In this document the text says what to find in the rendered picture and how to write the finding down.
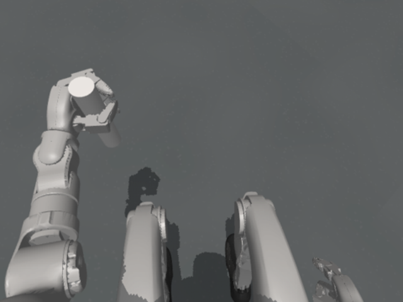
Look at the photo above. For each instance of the right robot foot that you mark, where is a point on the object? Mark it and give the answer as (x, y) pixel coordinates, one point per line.
(230, 256)

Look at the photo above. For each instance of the can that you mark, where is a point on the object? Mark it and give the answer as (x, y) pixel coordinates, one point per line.
(87, 97)

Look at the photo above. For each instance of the right robot hand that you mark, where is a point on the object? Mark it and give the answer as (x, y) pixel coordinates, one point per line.
(342, 288)

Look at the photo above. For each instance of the left robot hand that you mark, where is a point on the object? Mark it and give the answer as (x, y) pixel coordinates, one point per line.
(63, 113)

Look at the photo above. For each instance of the left robot arm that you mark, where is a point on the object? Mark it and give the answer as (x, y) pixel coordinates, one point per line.
(48, 263)

